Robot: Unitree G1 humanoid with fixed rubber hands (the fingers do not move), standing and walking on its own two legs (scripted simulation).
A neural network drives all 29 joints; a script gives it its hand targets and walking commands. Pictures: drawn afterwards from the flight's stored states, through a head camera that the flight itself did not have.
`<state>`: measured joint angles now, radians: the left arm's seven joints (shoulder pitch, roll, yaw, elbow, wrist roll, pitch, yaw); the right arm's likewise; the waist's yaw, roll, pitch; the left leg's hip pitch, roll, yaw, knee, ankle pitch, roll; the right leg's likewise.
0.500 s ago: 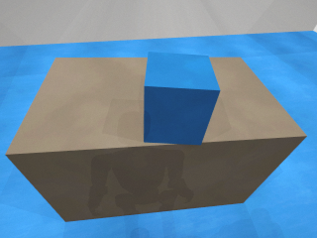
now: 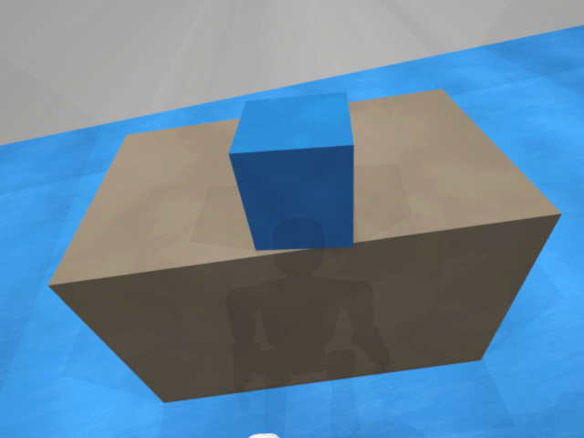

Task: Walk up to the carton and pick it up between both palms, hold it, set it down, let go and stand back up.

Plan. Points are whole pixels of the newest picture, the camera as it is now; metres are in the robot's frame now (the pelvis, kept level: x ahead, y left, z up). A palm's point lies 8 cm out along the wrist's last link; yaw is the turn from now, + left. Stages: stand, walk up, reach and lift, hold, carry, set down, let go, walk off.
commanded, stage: walk up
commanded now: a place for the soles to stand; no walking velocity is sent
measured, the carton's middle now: (299, 173) +0.63 +0.02 +0.03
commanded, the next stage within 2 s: none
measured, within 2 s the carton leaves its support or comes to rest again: neither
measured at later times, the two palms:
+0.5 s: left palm out of the picture -0.02 +0.29 -0.18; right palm (399, 375) +0.28 -0.13 -0.15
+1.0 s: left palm (158, 345) +0.36 +0.33 -0.17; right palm (397, 352) +0.33 -0.14 -0.17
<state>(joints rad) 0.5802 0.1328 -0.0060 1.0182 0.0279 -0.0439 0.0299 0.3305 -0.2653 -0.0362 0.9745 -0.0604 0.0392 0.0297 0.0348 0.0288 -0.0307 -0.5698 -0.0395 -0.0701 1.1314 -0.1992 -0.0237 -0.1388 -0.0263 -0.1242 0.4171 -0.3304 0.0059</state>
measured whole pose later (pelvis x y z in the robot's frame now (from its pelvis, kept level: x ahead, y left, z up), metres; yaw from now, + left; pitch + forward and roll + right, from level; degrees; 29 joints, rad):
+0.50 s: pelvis +0.14 +0.09 -0.05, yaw +3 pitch -4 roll -1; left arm 0.60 0.19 -0.01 1.08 0.06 -0.01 0.00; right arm 0.18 -0.17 -0.02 0.84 -0.05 -0.05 -0.02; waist 0.06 -0.05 0.10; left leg -0.42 0.01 0.11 0.80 -0.30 0.07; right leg -0.10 -0.09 -0.08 0.91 -0.56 -0.01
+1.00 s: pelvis +0.28 +0.10 -0.03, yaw +0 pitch -1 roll -2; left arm 0.10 0.17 0.01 0.94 0.03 0.04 0.01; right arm 0.25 -0.21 -0.03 0.84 -0.02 0.00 -0.07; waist 0.01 0.07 0.21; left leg -0.29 0.04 0.10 0.92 -0.43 0.00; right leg -0.37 0.05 -0.06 0.66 -0.24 -0.06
